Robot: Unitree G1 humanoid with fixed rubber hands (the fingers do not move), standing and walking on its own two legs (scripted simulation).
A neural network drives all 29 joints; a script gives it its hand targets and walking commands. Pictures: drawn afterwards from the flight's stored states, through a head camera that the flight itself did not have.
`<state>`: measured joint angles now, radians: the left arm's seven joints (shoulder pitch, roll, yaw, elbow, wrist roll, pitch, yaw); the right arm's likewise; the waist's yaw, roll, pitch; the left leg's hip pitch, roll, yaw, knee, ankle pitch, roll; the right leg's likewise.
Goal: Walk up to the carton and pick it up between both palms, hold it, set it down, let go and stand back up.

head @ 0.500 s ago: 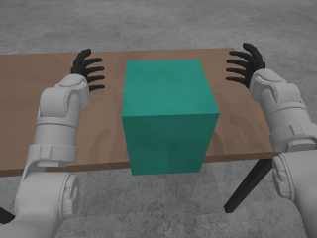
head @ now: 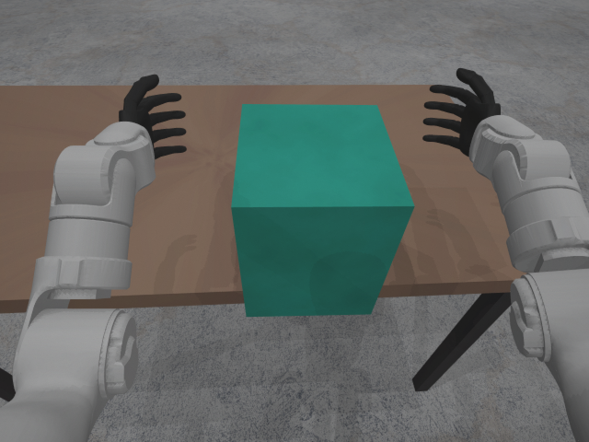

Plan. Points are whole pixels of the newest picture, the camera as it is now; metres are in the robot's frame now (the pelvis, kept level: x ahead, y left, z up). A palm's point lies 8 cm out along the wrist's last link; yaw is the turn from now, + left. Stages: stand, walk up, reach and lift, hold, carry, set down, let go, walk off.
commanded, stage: set down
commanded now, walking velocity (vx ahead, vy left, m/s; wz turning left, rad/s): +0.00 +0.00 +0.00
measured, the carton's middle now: (309, 214) +0.44 -0.03 +0.07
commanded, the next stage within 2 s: let go in 1.52 s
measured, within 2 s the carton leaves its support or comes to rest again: neither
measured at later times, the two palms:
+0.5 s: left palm (146, 202) +0.36 +0.17 +0.18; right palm (489, 200) +0.36 -0.23 +0.18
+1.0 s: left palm (146, 292) +0.29 +0.17 +0.11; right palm (495, 300) +0.27 -0.24 +0.10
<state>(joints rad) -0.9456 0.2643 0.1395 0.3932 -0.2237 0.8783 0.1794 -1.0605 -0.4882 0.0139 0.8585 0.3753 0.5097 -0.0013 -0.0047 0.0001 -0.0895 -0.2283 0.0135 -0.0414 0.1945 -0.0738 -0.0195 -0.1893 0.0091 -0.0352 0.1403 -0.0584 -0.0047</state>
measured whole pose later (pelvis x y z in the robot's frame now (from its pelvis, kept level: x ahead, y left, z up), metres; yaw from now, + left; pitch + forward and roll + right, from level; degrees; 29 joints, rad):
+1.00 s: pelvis -0.02 +0.01 +0.00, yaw -5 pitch -5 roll +1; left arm -0.18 0.07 0.11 -0.24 -0.11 0.79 0.15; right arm -0.18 -0.38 -0.03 0.07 0.35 0.40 -0.03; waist 0.01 -0.03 0.09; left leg -0.01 0.01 0.05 0.18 -0.08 -0.01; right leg -0.06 0.01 0.06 0.24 -0.10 0.00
